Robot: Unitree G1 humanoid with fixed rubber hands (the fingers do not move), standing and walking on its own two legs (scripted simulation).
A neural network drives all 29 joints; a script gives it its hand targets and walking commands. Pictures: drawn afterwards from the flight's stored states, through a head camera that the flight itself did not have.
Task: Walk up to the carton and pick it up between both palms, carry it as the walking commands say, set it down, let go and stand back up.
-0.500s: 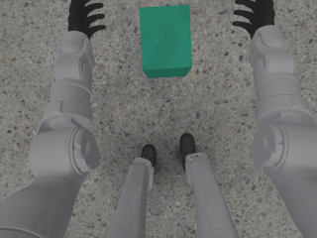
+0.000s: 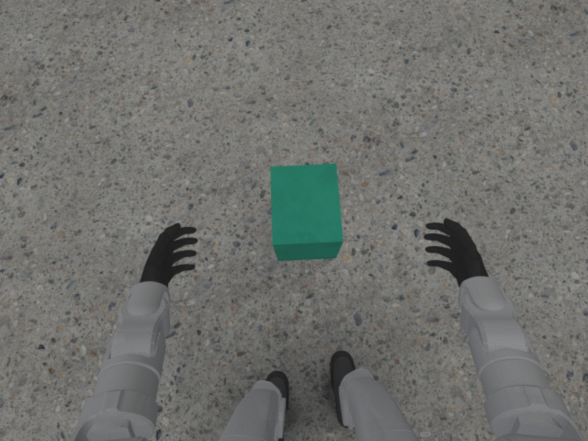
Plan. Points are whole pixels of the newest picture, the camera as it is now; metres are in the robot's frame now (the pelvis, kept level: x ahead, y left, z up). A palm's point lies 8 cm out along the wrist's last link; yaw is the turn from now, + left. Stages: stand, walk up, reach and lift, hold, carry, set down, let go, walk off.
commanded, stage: let go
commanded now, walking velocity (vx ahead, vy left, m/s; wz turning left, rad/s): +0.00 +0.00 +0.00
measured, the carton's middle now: (305, 215) +0.58 +0.00 -0.63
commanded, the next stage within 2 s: stand in 0.80 s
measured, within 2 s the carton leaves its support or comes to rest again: neither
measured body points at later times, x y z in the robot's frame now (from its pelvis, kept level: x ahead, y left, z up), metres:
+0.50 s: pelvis +0.03 +0.00 +0.03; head +0.05 +0.00 +0.48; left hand +0.20 +0.23 -0.04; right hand +0.20 -0.24 -0.04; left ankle -0.01 +0.11 -0.71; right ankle +0.04 -0.10 -0.71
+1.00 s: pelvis +0.04 +0.00 +0.03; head +0.06 +0.00 +0.48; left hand +0.19 +0.28 -0.06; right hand +0.20 -0.28 -0.06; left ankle -0.01 +0.11 -0.71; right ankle +0.04 -0.10 -0.71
